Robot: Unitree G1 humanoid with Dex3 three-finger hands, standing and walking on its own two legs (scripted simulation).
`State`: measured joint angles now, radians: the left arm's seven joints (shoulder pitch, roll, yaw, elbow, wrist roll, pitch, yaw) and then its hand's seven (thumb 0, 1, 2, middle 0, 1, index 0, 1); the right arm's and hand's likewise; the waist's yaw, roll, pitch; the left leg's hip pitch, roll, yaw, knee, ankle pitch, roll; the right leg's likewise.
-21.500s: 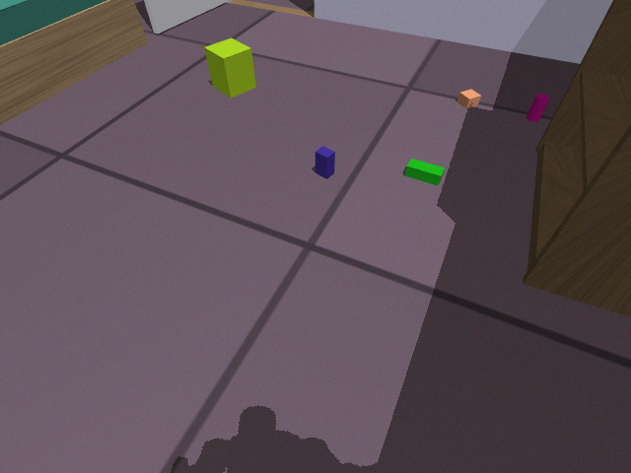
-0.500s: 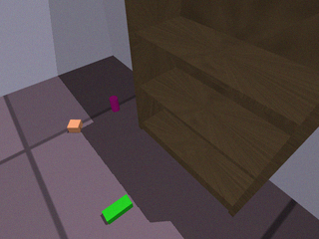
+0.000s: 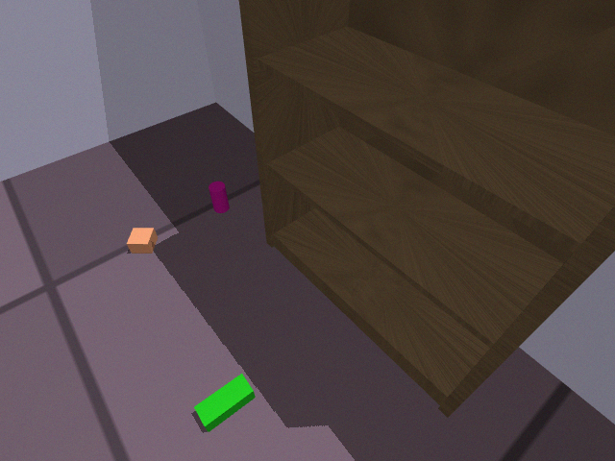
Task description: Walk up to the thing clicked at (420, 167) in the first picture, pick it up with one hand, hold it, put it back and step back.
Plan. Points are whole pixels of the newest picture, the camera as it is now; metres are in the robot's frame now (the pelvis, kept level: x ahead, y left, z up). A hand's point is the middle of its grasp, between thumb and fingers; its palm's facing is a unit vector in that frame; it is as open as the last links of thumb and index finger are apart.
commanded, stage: stand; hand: left
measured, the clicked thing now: (225, 402) +0.44 +0.25 -0.75
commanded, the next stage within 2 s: rise first in 1.96 s
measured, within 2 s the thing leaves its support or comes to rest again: neither
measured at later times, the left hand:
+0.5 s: hand out of the picture +0.08 +0.26 -0.16, palm faces -0.03 -0.94 -0.35, open 7.4 cm
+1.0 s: hand out of the picture +0.07 +0.25 -0.16, palm faces -0.04 -0.94 -0.34, open 7.4 cm
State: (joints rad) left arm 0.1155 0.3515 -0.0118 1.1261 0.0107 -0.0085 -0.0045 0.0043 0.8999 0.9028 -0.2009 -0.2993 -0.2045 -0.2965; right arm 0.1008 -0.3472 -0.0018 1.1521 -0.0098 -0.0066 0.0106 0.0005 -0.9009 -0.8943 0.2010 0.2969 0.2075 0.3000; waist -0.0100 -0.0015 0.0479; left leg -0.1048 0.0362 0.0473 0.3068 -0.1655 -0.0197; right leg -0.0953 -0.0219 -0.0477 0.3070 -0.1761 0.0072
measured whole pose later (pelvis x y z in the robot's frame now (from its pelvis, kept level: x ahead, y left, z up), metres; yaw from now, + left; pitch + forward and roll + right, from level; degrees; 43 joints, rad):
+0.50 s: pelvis +0.01 +0.00 +0.00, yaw +0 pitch -2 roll +0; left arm 0.11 0.35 -0.01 1.13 0.01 -0.01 0.00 0.00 0.90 0.90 -0.20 -0.30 -0.20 -0.30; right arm 0.10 -0.35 0.00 1.14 -0.01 -0.01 0.01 0.00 -0.90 -0.89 0.20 0.30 0.21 0.30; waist -0.01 0.00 0.05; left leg -0.09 0.03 0.05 0.30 -0.17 -0.02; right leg -0.08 -0.03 -0.05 0.31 -0.19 0.01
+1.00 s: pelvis +0.01 +0.00 +0.00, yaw +0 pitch -2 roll +0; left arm 0.12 0.35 0.00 1.13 0.01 0.00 -0.01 0.00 0.90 0.90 -0.20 -0.30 -0.20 -0.30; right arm 0.11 -0.35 0.00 1.14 -0.01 -0.01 0.01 0.00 -0.90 -0.89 0.20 0.30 0.21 0.30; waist -0.01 0.00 0.05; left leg -0.09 0.03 0.05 0.30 -0.17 -0.02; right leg -0.08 -0.02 -0.05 0.30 -0.18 0.01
